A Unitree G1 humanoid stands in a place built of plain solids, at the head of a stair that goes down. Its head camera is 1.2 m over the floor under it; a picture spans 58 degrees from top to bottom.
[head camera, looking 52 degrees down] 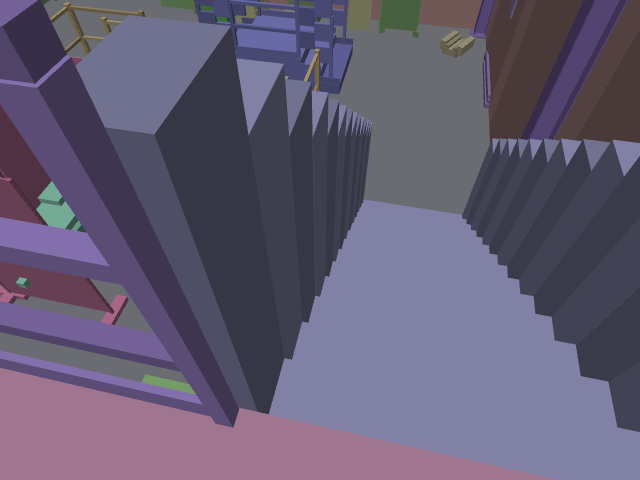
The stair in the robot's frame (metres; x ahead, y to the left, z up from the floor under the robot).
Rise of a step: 0.18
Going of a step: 0.23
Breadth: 1.19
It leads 12 degrees to the right of straight ahead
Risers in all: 15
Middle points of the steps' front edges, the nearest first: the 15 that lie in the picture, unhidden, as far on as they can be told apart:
0.23 -0.39 0.00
0.46 -0.44 -0.18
0.69 -0.49 -0.36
0.92 -0.54 -0.55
1.15 -0.59 -0.73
1.37 -0.64 -0.91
1.60 -0.69 -1.09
1.83 -0.74 -1.28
2.06 -0.79 -1.46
2.29 -0.84 -1.64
2.52 -0.88 -1.83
2.74 -0.93 -2.01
2.97 -0.98 -2.19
3.20 -1.03 -2.37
3.43 -1.08 -2.56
